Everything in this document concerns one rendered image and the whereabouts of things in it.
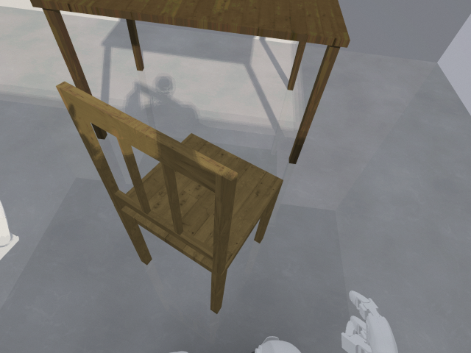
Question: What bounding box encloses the robot right shin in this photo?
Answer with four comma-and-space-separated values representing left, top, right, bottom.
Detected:
261, 336, 279, 345

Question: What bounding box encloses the robot right hand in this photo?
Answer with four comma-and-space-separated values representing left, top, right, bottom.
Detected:
341, 290, 398, 353

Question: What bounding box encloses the chair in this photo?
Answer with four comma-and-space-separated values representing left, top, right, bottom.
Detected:
56, 82, 283, 314

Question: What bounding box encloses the robot left hand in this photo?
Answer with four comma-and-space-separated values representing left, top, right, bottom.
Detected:
0, 200, 19, 259

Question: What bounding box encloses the table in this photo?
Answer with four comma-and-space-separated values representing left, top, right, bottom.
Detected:
30, 0, 350, 164

